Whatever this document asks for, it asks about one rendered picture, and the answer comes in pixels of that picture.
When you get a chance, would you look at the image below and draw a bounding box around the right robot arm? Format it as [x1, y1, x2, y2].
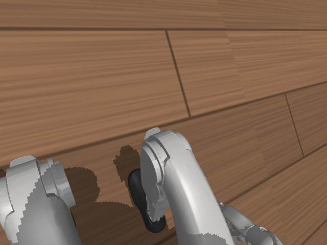
[245, 225, 283, 245]

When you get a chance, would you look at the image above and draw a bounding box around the right robot foot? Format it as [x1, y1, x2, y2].
[128, 168, 166, 233]

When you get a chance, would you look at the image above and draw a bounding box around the right robot hand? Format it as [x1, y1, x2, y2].
[217, 201, 255, 245]

